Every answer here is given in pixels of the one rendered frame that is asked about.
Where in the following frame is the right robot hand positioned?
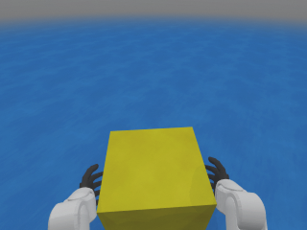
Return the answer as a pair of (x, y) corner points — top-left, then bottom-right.
(204, 156), (229, 196)

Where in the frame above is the carton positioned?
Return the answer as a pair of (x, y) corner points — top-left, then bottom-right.
(96, 126), (217, 230)

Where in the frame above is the right robot forearm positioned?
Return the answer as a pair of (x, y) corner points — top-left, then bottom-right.
(215, 179), (268, 230)

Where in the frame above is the left robot hand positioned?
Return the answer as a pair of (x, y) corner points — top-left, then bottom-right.
(79, 164), (104, 206)

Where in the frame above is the left robot forearm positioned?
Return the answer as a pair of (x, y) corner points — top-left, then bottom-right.
(47, 187), (97, 230)

